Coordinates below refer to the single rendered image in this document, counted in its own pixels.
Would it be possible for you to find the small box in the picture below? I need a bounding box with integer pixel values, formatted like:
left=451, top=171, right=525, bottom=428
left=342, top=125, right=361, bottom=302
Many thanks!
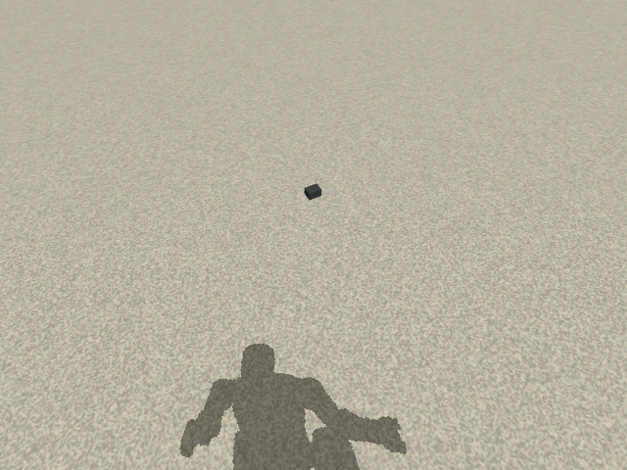
left=305, top=184, right=321, bottom=200

